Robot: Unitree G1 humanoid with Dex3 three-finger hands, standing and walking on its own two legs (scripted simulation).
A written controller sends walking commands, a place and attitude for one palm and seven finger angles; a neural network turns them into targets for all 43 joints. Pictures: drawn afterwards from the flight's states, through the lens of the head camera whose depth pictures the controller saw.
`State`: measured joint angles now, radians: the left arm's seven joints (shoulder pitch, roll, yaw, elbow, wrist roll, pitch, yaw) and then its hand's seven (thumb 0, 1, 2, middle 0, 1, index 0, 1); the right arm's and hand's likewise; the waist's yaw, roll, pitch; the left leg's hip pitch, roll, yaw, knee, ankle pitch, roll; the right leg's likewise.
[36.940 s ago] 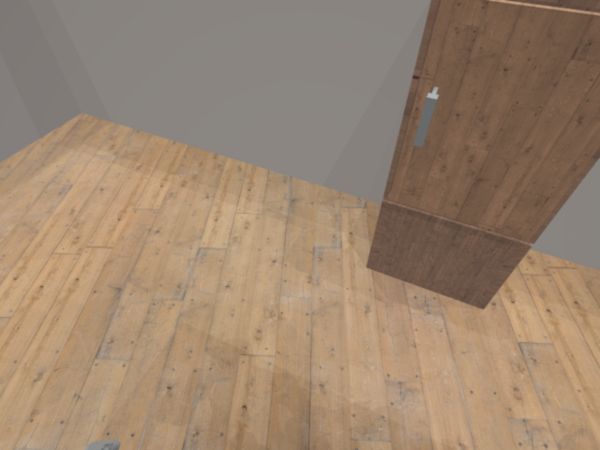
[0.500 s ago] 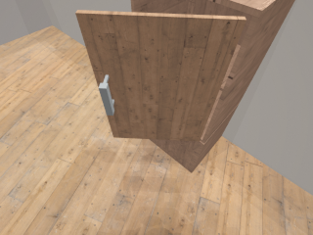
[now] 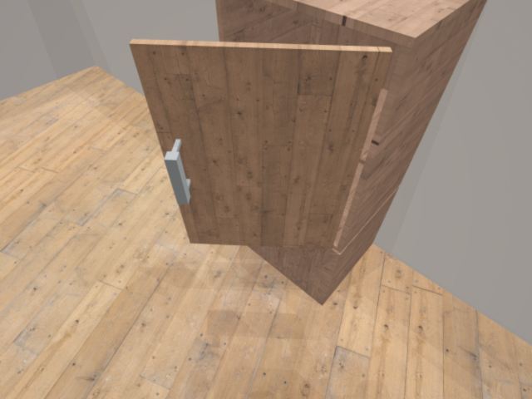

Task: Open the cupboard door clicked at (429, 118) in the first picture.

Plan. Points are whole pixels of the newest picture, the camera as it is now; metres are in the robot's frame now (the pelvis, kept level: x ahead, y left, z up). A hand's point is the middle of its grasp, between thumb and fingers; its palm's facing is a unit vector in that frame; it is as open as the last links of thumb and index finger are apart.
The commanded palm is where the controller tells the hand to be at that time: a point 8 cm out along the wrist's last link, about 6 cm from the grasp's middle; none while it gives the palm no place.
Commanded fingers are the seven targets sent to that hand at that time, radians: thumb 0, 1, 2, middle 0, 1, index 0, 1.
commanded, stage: come to a stop and stand still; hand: left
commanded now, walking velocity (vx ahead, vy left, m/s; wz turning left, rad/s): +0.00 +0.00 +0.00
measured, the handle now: (180, 172) +0.56 +0.21 -0.02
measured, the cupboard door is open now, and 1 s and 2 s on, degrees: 39 39 39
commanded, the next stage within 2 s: look again from close up in 0.74 s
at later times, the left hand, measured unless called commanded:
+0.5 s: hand out of the picture +0.06 +0.27 -0.16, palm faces +0.00 -0.95 -0.30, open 7.4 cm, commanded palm none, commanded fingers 0.00 0.90 0.90 -0.20 -0.30 -0.20 -0.30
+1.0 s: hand out of the picture -0.02 +0.28 -0.17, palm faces -0.03 -0.97 -0.24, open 7.4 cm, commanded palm none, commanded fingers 0.00 0.90 0.90 -0.20 -0.30 -0.20 -0.30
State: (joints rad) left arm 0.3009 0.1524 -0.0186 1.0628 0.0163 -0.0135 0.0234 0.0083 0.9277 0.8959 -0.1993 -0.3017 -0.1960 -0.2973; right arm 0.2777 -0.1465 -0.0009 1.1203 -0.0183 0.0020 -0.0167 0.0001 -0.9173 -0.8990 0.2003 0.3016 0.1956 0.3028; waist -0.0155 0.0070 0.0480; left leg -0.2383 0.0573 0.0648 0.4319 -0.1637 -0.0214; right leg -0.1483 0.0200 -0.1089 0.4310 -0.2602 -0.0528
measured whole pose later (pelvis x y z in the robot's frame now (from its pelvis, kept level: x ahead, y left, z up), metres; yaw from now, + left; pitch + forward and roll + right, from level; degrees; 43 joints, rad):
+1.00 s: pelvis -0.02 +0.07 +0.00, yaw +0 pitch -2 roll -1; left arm 0.29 0.26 -0.02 1.09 0.03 0.01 0.01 0.01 0.91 0.90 -0.20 -0.30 -0.20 -0.30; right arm 0.19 -0.26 -0.01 1.11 -0.01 0.00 0.00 0.00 -0.91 -0.90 0.20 0.30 0.20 0.30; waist 0.00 -0.02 0.02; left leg -0.23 -0.03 0.11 0.37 -0.11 0.08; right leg -0.15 -0.07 -0.07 0.39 -0.20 0.04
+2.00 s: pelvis -0.02 +0.03 -0.11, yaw +4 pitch +14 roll -5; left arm 0.42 0.29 0.28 0.02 -0.34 -0.46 -0.43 0.01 0.40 0.68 -0.23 -0.62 -0.23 -0.62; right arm 0.16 -0.25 0.00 0.55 0.03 -0.27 -0.06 0.01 -0.91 -0.90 0.20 0.30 0.20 0.30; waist 0.04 0.01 -0.14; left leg -1.02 0.01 -0.07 1.25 -0.48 0.02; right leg -0.86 0.05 -0.14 1.19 -0.58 -0.05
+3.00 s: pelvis -0.01 +0.05 -0.07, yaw +3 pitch +13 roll -4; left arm 0.01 0.44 0.40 0.37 -0.37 -0.28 -0.53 -0.01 -0.49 0.30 -0.30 -1.20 -0.30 -1.20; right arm 0.29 -0.28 0.05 0.53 0.05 -0.20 -0.07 0.01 -0.90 -0.90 0.21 0.30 0.20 0.30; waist -0.01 0.03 -0.12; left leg -0.85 0.00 0.00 1.04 -0.41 0.06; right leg -0.72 0.03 -0.07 0.98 -0.49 -0.01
